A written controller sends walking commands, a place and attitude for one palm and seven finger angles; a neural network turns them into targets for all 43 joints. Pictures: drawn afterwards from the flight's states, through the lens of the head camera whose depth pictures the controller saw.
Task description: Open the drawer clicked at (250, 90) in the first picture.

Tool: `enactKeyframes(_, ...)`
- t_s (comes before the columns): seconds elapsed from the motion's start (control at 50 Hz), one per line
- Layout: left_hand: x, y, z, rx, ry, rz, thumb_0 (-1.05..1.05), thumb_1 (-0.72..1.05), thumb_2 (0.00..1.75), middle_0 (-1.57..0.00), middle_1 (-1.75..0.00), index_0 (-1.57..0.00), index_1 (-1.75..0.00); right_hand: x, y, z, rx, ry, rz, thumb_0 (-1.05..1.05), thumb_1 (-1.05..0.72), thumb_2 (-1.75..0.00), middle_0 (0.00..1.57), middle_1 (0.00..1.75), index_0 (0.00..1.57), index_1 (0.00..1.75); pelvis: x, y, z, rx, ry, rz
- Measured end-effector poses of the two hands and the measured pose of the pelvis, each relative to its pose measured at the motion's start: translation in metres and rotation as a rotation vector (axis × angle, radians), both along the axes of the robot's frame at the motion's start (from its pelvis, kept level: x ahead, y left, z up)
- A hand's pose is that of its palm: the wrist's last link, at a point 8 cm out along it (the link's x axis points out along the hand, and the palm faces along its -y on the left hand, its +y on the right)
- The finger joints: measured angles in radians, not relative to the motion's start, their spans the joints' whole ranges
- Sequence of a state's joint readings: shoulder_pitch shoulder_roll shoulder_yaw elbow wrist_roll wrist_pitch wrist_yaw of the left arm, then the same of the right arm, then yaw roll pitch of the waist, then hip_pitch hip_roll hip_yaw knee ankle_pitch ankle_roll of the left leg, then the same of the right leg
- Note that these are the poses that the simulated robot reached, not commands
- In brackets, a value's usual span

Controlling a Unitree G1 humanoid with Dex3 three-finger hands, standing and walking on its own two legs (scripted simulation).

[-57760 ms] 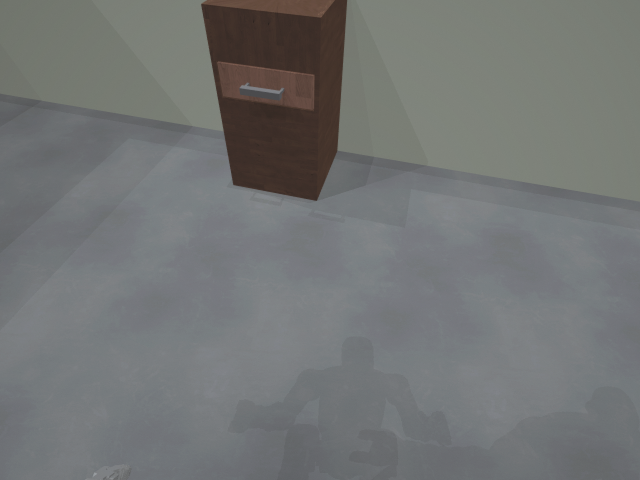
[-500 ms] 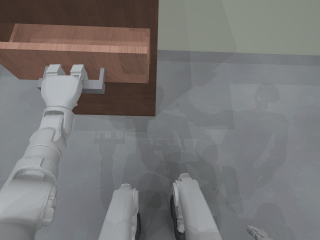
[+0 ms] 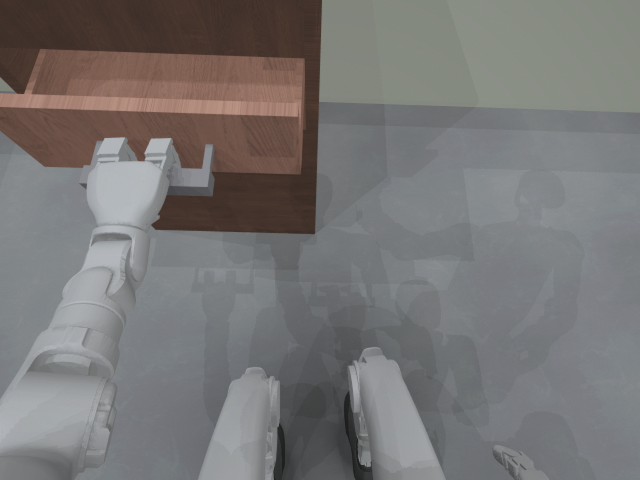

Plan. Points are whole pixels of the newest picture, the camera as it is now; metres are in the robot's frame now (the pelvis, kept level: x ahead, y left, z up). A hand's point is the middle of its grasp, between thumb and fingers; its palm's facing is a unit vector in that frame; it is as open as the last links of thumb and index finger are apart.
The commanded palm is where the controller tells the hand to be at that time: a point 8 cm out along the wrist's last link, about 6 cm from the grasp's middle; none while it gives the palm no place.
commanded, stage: pull the drawer open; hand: left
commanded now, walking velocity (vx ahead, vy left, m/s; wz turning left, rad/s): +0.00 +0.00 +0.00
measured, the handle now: (152, 165) +0.51 +0.21 -0.03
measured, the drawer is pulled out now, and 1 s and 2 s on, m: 0.09 0.13 0.16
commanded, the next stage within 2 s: none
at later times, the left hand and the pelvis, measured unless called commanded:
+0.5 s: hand (146, 216) +0.45 +0.22 -0.06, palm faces -0.03 -0.01 -1.00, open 5.9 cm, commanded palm +0.41 +0.22 -0.01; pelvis +0.00 +0.00 +0.00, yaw +0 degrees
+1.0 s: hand (142, 236) +0.42 +0.22 -0.06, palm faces -0.03 -0.02 -1.00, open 5.9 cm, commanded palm +0.39 +0.22 -0.01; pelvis +0.00 +0.00 +0.01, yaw +0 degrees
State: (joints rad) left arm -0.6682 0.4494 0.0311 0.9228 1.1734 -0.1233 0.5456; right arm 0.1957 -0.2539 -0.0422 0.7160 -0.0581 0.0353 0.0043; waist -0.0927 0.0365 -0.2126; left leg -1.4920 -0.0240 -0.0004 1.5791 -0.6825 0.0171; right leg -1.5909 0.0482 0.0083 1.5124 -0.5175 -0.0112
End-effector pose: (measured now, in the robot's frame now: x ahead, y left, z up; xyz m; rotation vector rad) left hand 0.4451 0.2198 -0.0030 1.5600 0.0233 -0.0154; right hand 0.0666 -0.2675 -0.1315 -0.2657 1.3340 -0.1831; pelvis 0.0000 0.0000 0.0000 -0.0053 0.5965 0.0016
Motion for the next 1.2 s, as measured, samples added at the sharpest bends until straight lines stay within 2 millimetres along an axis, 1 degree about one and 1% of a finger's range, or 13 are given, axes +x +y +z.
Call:
enactKeyframes(0.24,-0.01,0.001,0.0,0.001,0.004,0.0,0.01,0.68,0.79,-0.31,-1.35,-0.37,-1.35,-0.001,0.001,0.004,0.001,-0.001,0.001,0.01,-0.91,-0.9,0.2,0.3,0.2,0.3,-0.001,0.0,0.004,0.0,-0.009,0.002)
enactKeyframes(0.62,-0.018,0.001,0.001,0.003,0.009,0.004,0.01,0.68,0.78,-0.31,-1.35,-0.37,-1.35,0.009,0.0,0.004,0.006,-0.018,0.007,0.01,-0.91,-0.9,0.2,0.3,0.2,0.3,0.001,-0.001,0.006,0.005,-0.012,0.001)
enactKeyframes(0.9,-0.035,0.002,0.001,-0.001,0.012,0.007,0.01,0.68,0.78,-0.31,-1.35,-0.38,-1.35,0.02,0.001,0.007,0.015,-0.038,0.016,0.01,-0.91,-0.9,0.2,0.3,0.2,0.3,0.003,-0.003,0.011,0.008,-0.026,0.002)
enactKeyframes(1.2,-0.052,0.003,0.0,0.0,-0.008,0.007,0.01,0.68,0.79,-0.31,-1.35,-0.38,-1.35,0.028,-0.001,0.005,0.016,-0.065,0.037,0.01,-0.91,-0.9,0.2,0.3,0.2,0.3,-0.002,-0.004,0.009,0.01,-0.039,0.006)
